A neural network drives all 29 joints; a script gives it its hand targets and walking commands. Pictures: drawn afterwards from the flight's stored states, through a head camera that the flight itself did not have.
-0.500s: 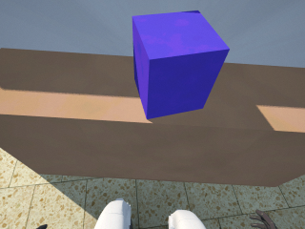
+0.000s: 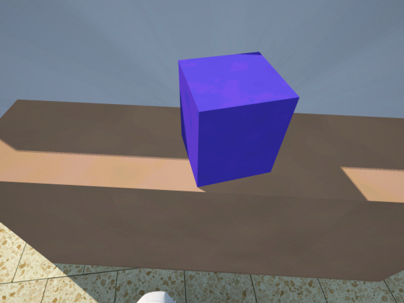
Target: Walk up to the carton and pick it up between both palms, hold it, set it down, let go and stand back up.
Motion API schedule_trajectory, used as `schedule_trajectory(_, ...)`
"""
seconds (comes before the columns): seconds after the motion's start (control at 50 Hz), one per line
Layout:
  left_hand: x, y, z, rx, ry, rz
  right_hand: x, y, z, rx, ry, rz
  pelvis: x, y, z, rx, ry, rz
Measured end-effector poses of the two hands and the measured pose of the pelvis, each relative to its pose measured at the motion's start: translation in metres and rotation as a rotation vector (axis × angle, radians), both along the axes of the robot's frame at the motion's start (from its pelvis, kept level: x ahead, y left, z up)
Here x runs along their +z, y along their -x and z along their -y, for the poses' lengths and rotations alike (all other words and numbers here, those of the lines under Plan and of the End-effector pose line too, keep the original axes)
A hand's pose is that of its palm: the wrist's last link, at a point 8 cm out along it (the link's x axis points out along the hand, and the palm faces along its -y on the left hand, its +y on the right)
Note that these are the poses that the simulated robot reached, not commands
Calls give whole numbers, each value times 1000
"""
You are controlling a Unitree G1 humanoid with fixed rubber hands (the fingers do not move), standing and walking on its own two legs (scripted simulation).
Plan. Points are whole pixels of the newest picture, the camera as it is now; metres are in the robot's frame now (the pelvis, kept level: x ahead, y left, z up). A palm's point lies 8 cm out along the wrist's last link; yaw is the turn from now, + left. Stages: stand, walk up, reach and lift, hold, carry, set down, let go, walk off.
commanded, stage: walk up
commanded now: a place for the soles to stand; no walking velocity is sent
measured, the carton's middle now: (227, 120) +0.52 -0.06 +0.06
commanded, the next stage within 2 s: none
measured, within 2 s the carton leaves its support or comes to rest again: neither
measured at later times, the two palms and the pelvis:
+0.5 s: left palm (88, 269) +0.21 +0.26 -0.11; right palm out of the picture +0.13 -0.34 -0.12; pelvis +0.08 -0.03 +0.00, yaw +0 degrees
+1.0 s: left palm out of the picture +0.14 +0.29 -0.11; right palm out of the picture +0.14 -0.35 -0.12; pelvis +0.07 -0.03 +0.00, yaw +4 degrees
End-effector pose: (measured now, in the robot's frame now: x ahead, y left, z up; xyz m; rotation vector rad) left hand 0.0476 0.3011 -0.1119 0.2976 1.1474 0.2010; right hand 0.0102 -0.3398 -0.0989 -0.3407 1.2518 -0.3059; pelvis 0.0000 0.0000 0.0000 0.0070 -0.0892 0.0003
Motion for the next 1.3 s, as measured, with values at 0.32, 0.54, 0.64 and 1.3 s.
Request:
schedule_trajectory(0.32,21,-124,-17,-33,-41,15,21,-39,-34,-8,-21,-64,22,-64,6,4,-7,-11)
schedule_trajectory(0.54,-5,-163,56,-67,6,29,-27,-141,0,47,-57,34,-4,-77,32,12,0,-20)
schedule_trajectory(0.64,-11,-168,63,-59,23,72,-30,-155,3,92,-49,58,-12,-70,31,31,-32,-14)
schedule_trajectory(1.3,7,-87,35,86,-3,-63,-13,-173,-25,141,-106,45,12,-75,30,55,-9,-42)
